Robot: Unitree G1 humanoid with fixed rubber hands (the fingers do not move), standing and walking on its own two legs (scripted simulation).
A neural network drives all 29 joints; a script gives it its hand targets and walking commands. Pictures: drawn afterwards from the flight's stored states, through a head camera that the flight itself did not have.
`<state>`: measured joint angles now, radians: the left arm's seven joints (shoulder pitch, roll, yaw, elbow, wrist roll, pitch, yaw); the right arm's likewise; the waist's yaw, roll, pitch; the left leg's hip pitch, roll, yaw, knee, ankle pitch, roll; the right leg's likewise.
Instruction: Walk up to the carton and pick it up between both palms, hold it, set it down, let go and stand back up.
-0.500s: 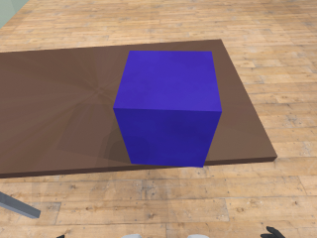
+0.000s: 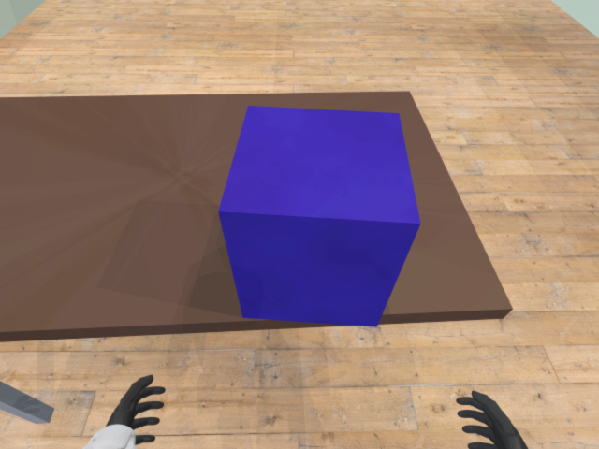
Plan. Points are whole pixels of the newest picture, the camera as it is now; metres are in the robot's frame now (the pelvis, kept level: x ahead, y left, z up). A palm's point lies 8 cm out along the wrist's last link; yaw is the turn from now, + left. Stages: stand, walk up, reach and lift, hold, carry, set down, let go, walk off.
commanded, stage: reach and lift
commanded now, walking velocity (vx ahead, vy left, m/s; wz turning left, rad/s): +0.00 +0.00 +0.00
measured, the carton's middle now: (315, 222) +0.41 -0.02 +0.06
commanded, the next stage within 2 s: none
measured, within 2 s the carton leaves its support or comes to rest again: neither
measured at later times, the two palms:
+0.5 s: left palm (103, 445) +0.14 +0.25 -0.04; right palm out of the picture +0.09 -0.23 -0.01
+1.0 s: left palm (116, 408) +0.17 +0.22 +0.01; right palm (517, 438) +0.13 -0.21 +0.05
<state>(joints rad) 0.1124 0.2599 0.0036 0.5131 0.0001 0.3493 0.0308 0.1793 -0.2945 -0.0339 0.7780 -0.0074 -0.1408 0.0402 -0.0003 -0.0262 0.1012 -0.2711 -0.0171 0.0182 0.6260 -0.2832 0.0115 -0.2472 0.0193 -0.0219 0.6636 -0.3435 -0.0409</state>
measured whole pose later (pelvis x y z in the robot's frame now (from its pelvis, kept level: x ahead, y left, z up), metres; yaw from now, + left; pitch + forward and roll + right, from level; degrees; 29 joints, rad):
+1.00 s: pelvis -0.04 +0.01 +0.01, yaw -3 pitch -7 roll +0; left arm 0.23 0.23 -0.02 0.11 -0.07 0.20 0.07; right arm 0.39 -0.17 -0.02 -0.09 0.06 0.11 -0.05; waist 0.00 -0.02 0.10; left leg -0.16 -0.02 0.03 0.43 -0.14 0.03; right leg -0.08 0.03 -0.02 0.47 -0.26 -0.04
